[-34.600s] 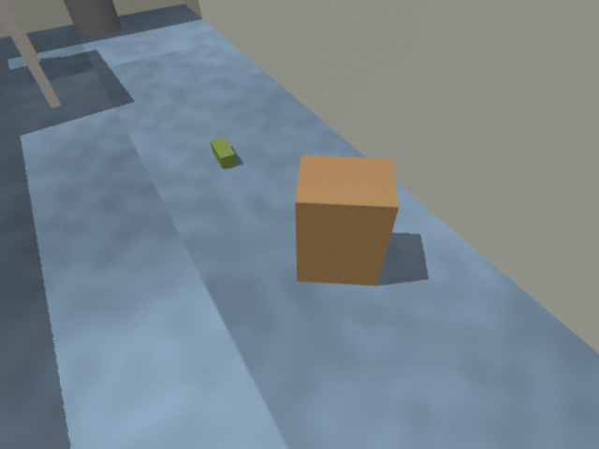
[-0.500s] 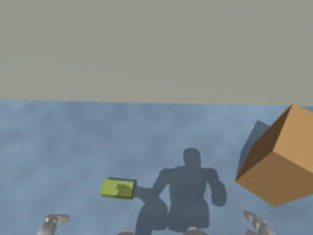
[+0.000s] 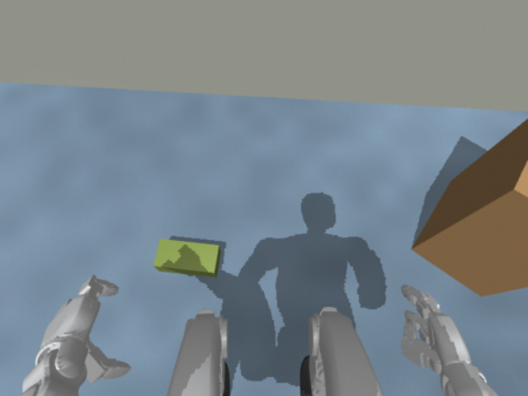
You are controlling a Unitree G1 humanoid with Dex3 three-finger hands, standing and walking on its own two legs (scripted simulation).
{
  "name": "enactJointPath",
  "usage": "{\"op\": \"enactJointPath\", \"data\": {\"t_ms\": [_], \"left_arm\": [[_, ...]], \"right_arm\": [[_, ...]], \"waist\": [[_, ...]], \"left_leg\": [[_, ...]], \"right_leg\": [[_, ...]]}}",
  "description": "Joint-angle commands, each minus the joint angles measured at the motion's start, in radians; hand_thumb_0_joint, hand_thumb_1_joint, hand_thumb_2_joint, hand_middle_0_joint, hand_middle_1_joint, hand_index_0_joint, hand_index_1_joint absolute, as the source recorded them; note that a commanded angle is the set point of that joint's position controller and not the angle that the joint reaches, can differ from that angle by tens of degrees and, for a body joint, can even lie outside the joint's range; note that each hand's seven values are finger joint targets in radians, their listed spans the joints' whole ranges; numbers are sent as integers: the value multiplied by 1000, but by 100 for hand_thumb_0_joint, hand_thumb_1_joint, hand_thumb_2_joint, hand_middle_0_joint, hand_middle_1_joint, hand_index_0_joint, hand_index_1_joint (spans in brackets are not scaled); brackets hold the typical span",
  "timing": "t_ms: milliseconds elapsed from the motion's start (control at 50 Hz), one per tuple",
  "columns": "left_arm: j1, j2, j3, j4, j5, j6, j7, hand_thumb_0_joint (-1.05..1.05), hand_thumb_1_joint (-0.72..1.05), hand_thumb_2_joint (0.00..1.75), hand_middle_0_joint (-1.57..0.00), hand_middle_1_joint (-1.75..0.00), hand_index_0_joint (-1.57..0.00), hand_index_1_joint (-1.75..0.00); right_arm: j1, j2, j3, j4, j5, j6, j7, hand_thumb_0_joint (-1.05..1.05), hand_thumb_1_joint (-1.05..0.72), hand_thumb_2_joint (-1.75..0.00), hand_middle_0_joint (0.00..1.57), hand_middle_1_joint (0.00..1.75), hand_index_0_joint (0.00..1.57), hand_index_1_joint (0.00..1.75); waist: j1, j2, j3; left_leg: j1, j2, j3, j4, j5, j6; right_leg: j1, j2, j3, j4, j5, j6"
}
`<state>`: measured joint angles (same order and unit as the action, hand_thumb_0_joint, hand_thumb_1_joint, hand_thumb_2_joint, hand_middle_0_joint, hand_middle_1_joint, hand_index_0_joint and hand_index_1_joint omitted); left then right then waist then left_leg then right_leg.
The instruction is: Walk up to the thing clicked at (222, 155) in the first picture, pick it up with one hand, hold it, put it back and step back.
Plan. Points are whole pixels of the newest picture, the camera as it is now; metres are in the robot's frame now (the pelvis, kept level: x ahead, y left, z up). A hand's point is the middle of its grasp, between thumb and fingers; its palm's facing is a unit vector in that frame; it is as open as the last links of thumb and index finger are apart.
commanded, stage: rise first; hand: left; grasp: from above
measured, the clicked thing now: (188, 258) +0.45 +0.22 -0.54
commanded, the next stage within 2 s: approach in 1.80 s
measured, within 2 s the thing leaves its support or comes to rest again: neither
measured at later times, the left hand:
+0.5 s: hand (136, 293) +0.32 +0.28 -0.32, palm faces -0.52 -0.24 -0.82, open 14.0 cm
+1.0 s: hand (151, 277) +0.37 +0.27 -0.38, palm faces -0.51 -0.06 -0.86, open 14.2 cm
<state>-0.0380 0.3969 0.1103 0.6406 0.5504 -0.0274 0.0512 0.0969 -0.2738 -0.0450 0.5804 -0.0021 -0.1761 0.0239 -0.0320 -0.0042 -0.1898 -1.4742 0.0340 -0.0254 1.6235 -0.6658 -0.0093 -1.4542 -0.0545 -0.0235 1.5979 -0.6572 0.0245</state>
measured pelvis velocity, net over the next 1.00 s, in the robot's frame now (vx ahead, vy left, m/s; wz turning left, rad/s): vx -0.06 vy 0.00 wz -0.07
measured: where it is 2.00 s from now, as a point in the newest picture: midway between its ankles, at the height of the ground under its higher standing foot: outside the picture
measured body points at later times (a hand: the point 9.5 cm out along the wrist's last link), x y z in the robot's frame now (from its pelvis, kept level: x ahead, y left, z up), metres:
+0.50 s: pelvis -0.06 +0.00 -0.17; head +0.16 +0.03 +0.22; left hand +0.34 +0.29 -0.27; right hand +0.04 -0.28 -0.30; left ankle +0.04 +0.12 -0.54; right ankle +0.04 -0.14 -0.54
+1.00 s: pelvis -0.06 +0.00 -0.22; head +0.16 +0.04 +0.17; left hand +0.39 +0.28 -0.33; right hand +0.01 -0.29 -0.34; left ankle +0.04 +0.12 -0.54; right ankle +0.04 -0.14 -0.54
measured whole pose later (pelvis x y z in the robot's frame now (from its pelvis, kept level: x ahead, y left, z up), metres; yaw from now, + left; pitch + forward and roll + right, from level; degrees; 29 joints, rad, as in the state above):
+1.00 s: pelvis -0.06 +0.00 -0.22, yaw -4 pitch +33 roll -6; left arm -0.76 0.69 0.11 1.29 1.23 -0.37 0.30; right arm 0.11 -0.27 -0.03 0.76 -0.12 -0.01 0.12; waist -0.15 0.00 -0.08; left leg -2.25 0.02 -0.11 2.35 -0.68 0.00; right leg -2.18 -0.04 -0.04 2.27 -0.66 0.03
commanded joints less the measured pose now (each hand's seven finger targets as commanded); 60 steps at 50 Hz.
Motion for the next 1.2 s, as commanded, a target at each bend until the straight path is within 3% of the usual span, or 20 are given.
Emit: {"op": "enactJointPath", "data": {"t_ms": [0,160,260,300,320,460,520,540,560,600,660,820,840,900,920,940,980,1040,1100,1180], "left_arm": [[-122,246,75,-46,90,-73,32,0,-58,100,-9,-108,-9,-108],[-396,361,103,71,235,-178,39,0,-57,100,-9,-108,-10,-107],[-594,451,117,94,317,-240,74,0,-57,102,-8,-107,-9,-106],[-603,449,109,157,341,-252,84,0,-55,102,-7,-107,-8,-106],[-633,482,120,148,354,-261,94,0,-54,104,-6,-105,-6,-105],[-751,521,94,278,436,-296,136,0,-53,105,-5,-100,-4,-100],[-798,523,76,309,477,-313,161,0,-53,105,-5,-99,-4,-99],[-865,528,71,248,485,-329,171,0,-54,105,-5,-98,-4,-98],[-804,530,76,343,505,-322,181,0,-53,104,-5,-98,-5,-98],[-824,509,61,364,526,-326,199,0,-54,104,-5,-97,-5,-97],[-880,541,61,403,571,-329,225,0,-54,104,-5,-96,-5,-96],[-953,574,64,472,638,-336,266,0,-53,102,-6,-94,-6,-94],[-985,564,48,462,642,-341,270,0,-54,102,-6,-95,-6,-95],[-959,571,60,534,660,-341,283,0,-53,102,-7,-94,-6,-94],[-1024,570,41,472,662,-351,283,0,-53,102,-6,-95,-6,-95],[-973,595,65,543,677,-346,289,0,-54,102,-7,-94,-6,-94],[-1027,566,36,519,679,-357,292,0,-53,102,-7,-94,-6,-95],[-1040,567,27,525,697,-368,301,0,-53,101,-7,-95,-7,-95],[-1012,582,34,587,718,-368,316,0,-52,100,-7,-96,-7,-95],[-1081,571,24,522,734,-377,339,0,-53,101,-6,-96,-6,-96]], "right_arm": [[66,-174,-86,-54,9,-19,8,0,-92,-91,20,30,20,30],[106,-187,-101,6,-7,18,34,0,-94,-92,20,30,20,30],[127,-193,-102,28,-20,38,36,0,-93,-91,20,30,20,30],[135,-196,-100,37,-25,48,39,0,-90,-91,20,30,20,30],[141,-199,-101,51,-27,56,40,0,-88,-90,20,30,20,30],[159,-208,-85,88,-45,98,48,0,-86,-89,20,30,20,30],[165,-216,-80,96,-53,111,55,0,-87,-90,20,30,20,30],[168,-217,-80,101,-57,113,57,0,-87,-90,20,30,20,30],[177,-222,-76,111,-57,120,58,0,-88,-90,20,30,20,30],[182,-223,-72,122,-68,126,65,0,-89,-90,20,30,20,30],[188,-231,-72,126,-76,139,70,0,-90,-90,20,30,20,30],[194,-232,-70,141,-103,157,83,0,-91,-90,20,30,20,30],[191,-226,-65,139,-106,156,84,0,-91,-90,20,30,20,30],[200,-227,-64,147,-117,164,87,0,-91,-90,20,30,20,30],[189,-218,-61,142,-117,163,88,0,-91,-90,20,30,20,30],[198,-227,-61,155,-121,166,87,0,-91,-90,20,30,20,30],[187,-225,-61,150,-126,166,89,0,-91,-90,20,30,20,30],[172,-222,-58,150,-128,164,89,0,-91,-90,20,30,20,30],[187,-226,-53,173,-135,169,89,0,-91,-90,20,30,20,30],[173,-225,-53,158,-142,170,93,0,-91,-90,20,30,20,30]], "waist": [[12,96,-482],[13,40,-572],[1,50,-614],[-8,59,-572],[-1,63,-592],[-46,130,-523],[-58,173,-513],[-57,195,-540],[-55,195,-523],[-67,199,-526],[-74,223,-525],[-89,225,-544],[-100,216,-541],[-109,160,-527],[-108,183,-543],[-107,179,-537],[-126,178,-531],[-114,201,-530],[-124,198,-506],[-126,250,-547]], "left_leg": [[233,-35,-8,-79,384,18],[-13,-40,15,142,291,35],[-111,-39,26,219,164,39],[-157,-40,20,225,100,40],[-153,-40,18,232,73,40],[-201,-38,-24,264,-32,40],[-206,-39,-34,286,-25,36],[-184,-39,-33,300,0,33],[-180,-40,-38,307,30,29],[-168,-38,-47,324,84,24],[-178,-41,-47,344,92,23],[-217,-49,-18,414,107,32],[-241,-52,-12,428,108,34],[-297,-57,2,459,112,45],[-295,-59,6,462,111,45],[-291,-57,5,470,126,45],[-308,-57,1,482,107,46],[-286,-57,-4,487,103,42],[-310,-59,-5,495,91,42],[-271,-57,-10,500,128,37]], "right_leg": [[100,47,-10,-46,330,-52],[-22,49,-11,101,272,-47],[-87,52,-18,148,161,-43],[-139,55,-32,172,95,-45],[-152,57,-33,178,64,-46],[-310,61,-74,277,-4,-52],[-370,58,-84,319,15,-57],[-381,57,-85,330,36,-59],[-393,57,-91,346,57,-61],[-425,54,-97,376,97,-62],[-451,52,-99,398,105,-63],[-450,53,-96,420,114,-60],[-444,56,-97,422,117,-59],[-421,58,-93,416,119,-53],[-417,59,-90,414,118,-54],[-414,59,-91,423,130,-53],[-435,60,-93,432,116,-53],[-469,61,-96,448,108,-57],[-479,63,-102,454,100,-57],[-500,62,-106,482,131,-59]]}}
